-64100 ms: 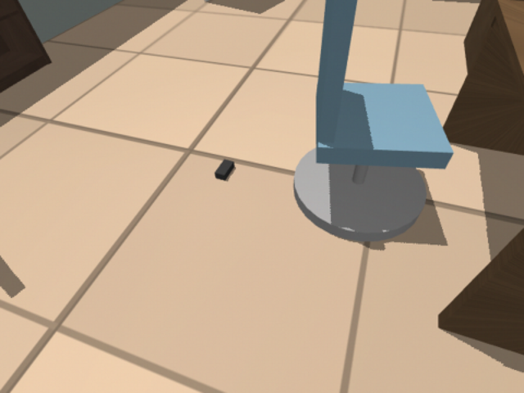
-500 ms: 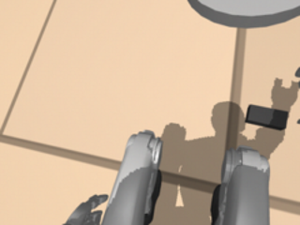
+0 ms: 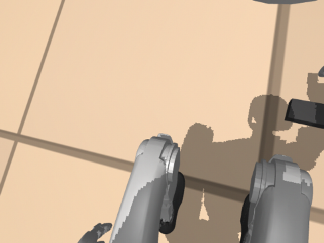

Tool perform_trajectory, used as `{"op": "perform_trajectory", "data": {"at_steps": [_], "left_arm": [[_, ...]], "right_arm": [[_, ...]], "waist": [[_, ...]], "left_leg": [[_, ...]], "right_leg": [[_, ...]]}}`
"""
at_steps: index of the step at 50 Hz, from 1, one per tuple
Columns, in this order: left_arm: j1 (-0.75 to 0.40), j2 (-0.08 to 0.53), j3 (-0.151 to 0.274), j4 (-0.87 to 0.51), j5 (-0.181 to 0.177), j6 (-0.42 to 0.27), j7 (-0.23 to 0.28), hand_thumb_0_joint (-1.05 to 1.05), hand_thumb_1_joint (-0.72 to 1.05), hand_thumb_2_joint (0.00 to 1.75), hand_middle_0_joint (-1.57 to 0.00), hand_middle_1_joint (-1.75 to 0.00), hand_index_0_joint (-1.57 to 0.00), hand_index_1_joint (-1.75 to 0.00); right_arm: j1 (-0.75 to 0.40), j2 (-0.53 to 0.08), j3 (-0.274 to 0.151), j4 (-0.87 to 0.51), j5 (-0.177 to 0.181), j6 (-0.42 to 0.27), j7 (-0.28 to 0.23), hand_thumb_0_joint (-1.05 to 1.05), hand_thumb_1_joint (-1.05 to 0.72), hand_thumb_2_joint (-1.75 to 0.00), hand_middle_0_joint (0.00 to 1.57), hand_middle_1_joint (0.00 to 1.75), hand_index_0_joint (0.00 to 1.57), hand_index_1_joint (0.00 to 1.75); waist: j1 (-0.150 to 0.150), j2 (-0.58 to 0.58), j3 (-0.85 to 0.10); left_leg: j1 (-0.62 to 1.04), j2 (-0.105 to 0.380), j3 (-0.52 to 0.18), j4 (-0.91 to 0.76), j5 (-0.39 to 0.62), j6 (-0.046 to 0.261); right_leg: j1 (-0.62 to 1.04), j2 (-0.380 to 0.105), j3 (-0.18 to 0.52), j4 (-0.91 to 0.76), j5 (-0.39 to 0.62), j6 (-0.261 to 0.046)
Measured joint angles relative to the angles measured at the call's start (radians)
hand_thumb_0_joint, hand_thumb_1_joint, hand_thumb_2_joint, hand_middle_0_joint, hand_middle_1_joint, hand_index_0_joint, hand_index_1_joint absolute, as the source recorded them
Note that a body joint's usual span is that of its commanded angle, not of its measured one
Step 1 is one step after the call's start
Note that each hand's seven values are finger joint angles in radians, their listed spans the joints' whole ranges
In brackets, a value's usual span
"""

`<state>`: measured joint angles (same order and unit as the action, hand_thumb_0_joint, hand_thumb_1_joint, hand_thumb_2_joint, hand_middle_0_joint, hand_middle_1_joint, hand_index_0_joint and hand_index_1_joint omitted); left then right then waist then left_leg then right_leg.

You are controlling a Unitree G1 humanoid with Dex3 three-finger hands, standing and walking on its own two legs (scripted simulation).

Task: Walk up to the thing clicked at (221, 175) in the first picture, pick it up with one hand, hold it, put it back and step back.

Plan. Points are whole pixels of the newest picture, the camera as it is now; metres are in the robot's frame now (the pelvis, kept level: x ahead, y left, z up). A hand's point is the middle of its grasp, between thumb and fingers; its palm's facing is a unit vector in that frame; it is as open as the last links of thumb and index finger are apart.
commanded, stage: home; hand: right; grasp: from above
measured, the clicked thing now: (311, 114) +0.47 -0.28 -0.30
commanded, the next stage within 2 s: none
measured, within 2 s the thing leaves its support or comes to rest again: neither
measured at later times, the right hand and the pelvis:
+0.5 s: hand out of the picture +0.35 -0.26 +0.02, palm faces -0.29 +0.63 -0.71, open 8.4 cm; pelvis +0.01 +0.00 +0.14, yaw -4 degrees
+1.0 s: hand out of the picture +0.25 -0.21 +0.24, palm faces +0.14 +0.95 -0.27, open 7.4 cm; pelvis +0.05 +0.00 +0.32, yaw -8 degrees
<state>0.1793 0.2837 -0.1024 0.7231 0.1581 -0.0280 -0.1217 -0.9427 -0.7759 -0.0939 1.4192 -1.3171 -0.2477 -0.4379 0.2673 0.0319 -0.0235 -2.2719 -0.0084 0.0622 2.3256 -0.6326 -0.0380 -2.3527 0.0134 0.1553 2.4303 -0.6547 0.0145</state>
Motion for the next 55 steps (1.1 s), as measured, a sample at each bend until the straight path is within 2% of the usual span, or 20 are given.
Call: {"op": "perform_trajectory", "data": {"at_steps": [4, 8, 12, 19, 23, 27, 31, 39, 42, 49, 55], "left_arm": [[0.014, -0.029, 0.017, 0.017, -0.01, -0.008, -0.014, 0.01, 0.9, 0.9, -0.2, -0.3, -0.21, -0.3], [0.018, -0.048, 0.039, 0.016, -0.031, -0.018, -0.024, 0.01, 0.9, 0.89, -0.21, -0.3, -0.21, -0.3], [0.021, -0.046, 0.071, 0.002, -0.067, -0.01, -0.029, 0.01, 0.9, 0.89, -0.21, -0.3, -0.21, -0.3], [0.001, -0.011, 0.099, -0.055, -0.131, 0.025, 0.001, 0.01, 0.9, 0.89, -0.21, -0.3, -0.21, -0.3], [-0.019, 0.006, 0.118, -0.092, -0.152, 0.027, 0.031, 0.01, 0.9, 0.9, -0.21, -0.3, -0.21, -0.3], [-0.052, 0.013, 0.133, -0.116, -0.169, 0.019, 0.064, 0.01, 0.91, 0.9, -0.2, -0.3, -0.21, -0.3], [-0.091, 0.005, 0.136, -0.138, -0.183, 0.001, 0.095, 0.01, 0.91, 0.9, -0.2, -0.3, -0.2, -0.3], [-0.113, -0.042, 0.092, -0.175, -0.199, -0.044, 0.15, 0.01, 0.91, 0.9, -0.2, -0.3, -0.2, -0.3], [-0.092, -0.061, 0.074, -0.185, -0.203, -0.061, 0.171, 0.01, 0.91, 0.9, -0.2, -0.3, -0.21, -0.3], [-0.005, -0.087, 0.044, -0.179, -0.207, -0.09, 0.231, 0.01, 0.9, 0.9, -0.21, -0.3, -0.21, -0.3], [0.079, -0.085, 0.043, -0.18, -0.205, -0.115, 0.28, 0.01, 0.9, 0.9, -0.21, -0.3, -0.21, -0.3]], "right_arm": [[0.037, 0.037, -0.014, -0.071, 0.051, 0.058, -0.016, 0.0, 0.42, -0.97, 0.17, 0.93, 0.16, 0.93], [0.056, 0.077, -0.018, -0.121, 0.149, 0.125, 0.025, 0.0, 0.3, -0.96, 0.2, 0.83, 0.19, 0.84], [0.128, 0.137, -0.006, -0.234, 0.296, 0.192, 0.119, 0.0, 0.12, -0.95, 0.22, 0.73, 0.21, 0.74], [0.392, 0.236, 0.038, -0.581, 0.59, 0.275, 0.34, 0.0, -0.28, -0.95, 0.23, 0.57, 0.22, 0.57], [0.55, 0.289, 0.047, -0.794, 0.722, 0.29, 0.409, 0.0, -0.52, -0.92, 0.23, 0.46, 0.22, 0.46], [0.675, 0.333, 0.05, -0.935, 0.808, 0.306, 0.41, 0.0, -0.7, -0.91, 0.22, 0.38, 0.22, 0.38], [0.775, 0.366, 0.049, -1.029, 0.887, 0.363, 0.395, 0.0, -0.8, -0.9, 0.22, 0.34, 0.22, 0.34], [0.967, 0.421, 0.066, -1.19, 1.125, 0.512, 0.389, 0.01, -0.88, -0.9, 0.21, 0.31, 0.21, 0.3], [1.037, 0.445, 0.073, -1.251, 1.2, 0.555, 0.382, 0.01, -0.89, -0.9, 0.21, 0.31, 0.21, 0.3], [1.165, 0.511, 0.052, -1.342, 1.313, 0.63, 0.362, 0.01, -0.9, -0.9, 0.21, 0.3, 0.21, 0.3], [1.279, 0.545, 0.032, -1.432, 1.374, 0.681, 0.363, 0.01, -0.9, -0.9, 0.21, 0.3, 0.21, 0.3]], "waist": [[-0.014, -0.023, -0.032], [-0.04, -0.052, -0.073], [-0.081, -0.089, -0.117], [-0.147, -0.106, -0.162], [-0.18, -0.084, -0.169], [-0.2, -0.059, -0.178], [-0.21, -0.05, -0.18], [-0.214, -0.056, -0.18], [-0.21, -0.061, -0.177], [-0.199, -0.069, -0.177], [-0.19, -0.075, -0.174]], "left_leg": [[-0.005, 0.002, -0.013, -0.004, -0.017, -0.008], [0.018, 0.002, -0.02, -0.038, -0.03, -0.014], [0.08, 0.006, -0.024, -0.1, -0.044, -0.015], [0.249, 0.005, -0.032, -0.26, -0.038, -0.009], [0.347, 0.008, -0.028, -0.353, -0.02, 0.0], [0.442, 0.014, -0.022, -0.434, -0.005, 0.008], [0.546, 0.02, -0.017, -0.516, 0.01, 0.011], [0.786, 0.021, -0.011, -0.708, 0.038, 0.016], [0.887, 0.021, -0.01, -0.79, 0.048, 0.017], [1.125, 0.02, -0.006, -0.994, 0.079, 0.02], [1.326, 0.017, -0.005, -1.166, 0.112, 0.019]], "right_leg": [[-0.001, -0.003, -0.014, -0.011, -0.015, -0.005], [0.029, -0.009, -0.025, -0.05, -0.031, -0.008], [0.097, -0.015, -0.035, -0.117, -0.047, -0.009], [0.284, -0.031, -0.056, -0.29, -0.047, -0.009], [0.384, -0.033, -0.059, -0.388, -0.026, -0.004], [0.478, -0.03, -0.058, -0.473, -0.006, 0.001], [0.579, -0.027, -0.057, -0.556, 0.013, 0.005], [0.82, -0.032, -0.062, -0.751, 0.042, 0.007], [0.921, -0.034, -0.064, -0.834, 0.053, 0.008], [1.158, -0.038, -0.069, -1.036, 0.083, 0.008], [1.356, -0.044, -0.075, -1.2, 0.111, 0.004]]}}
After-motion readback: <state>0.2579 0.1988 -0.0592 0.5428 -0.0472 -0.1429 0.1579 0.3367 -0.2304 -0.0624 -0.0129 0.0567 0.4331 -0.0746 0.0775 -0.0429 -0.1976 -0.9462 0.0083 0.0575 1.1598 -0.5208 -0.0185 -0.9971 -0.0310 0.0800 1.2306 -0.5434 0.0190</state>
